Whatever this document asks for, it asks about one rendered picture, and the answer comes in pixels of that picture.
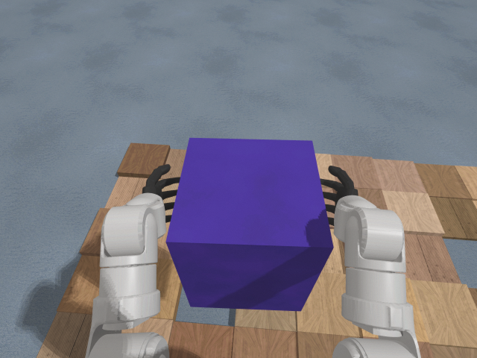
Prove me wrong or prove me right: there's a robot right forearm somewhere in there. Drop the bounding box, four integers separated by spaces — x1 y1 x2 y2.
334 195 421 358

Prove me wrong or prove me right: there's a carton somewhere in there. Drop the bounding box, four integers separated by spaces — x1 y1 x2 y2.
166 138 334 311

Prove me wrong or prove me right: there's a robot right hand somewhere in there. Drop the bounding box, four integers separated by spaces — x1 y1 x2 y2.
320 166 358 226

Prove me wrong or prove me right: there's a robot left hand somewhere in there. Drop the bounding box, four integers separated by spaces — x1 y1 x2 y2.
142 164 180 223

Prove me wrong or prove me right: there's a robot left forearm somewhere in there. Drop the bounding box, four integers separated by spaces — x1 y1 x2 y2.
85 193 167 358

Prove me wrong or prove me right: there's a left robot upper arm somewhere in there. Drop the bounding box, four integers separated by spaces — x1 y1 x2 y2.
88 332 169 358

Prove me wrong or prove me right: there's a right robot upper arm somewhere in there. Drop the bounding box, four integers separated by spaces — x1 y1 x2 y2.
332 337 416 358

